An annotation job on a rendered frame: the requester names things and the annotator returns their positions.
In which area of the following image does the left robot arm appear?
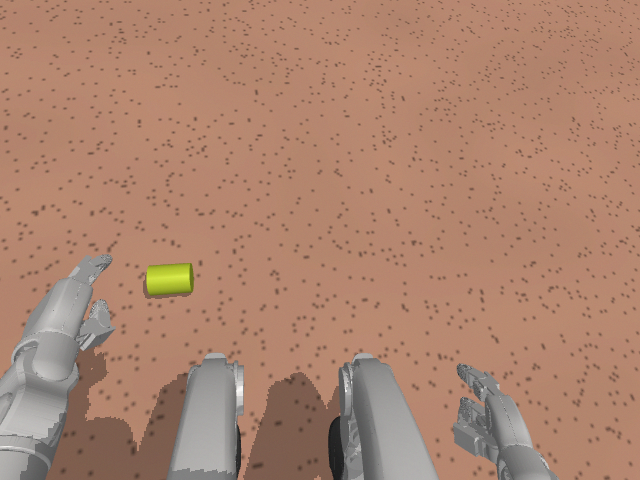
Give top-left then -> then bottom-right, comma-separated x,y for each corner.
0,332 -> 80,480

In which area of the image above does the right robot foot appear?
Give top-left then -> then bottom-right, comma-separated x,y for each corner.
328,416 -> 344,480

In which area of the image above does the right robot arm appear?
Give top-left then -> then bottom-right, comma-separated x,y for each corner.
497,446 -> 560,480

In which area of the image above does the left robot hand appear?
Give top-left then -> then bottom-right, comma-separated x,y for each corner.
21,254 -> 116,351

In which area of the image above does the right robot hand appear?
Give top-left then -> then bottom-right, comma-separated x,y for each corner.
453,364 -> 534,466

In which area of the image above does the can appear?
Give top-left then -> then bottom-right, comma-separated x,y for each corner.
146,263 -> 194,296

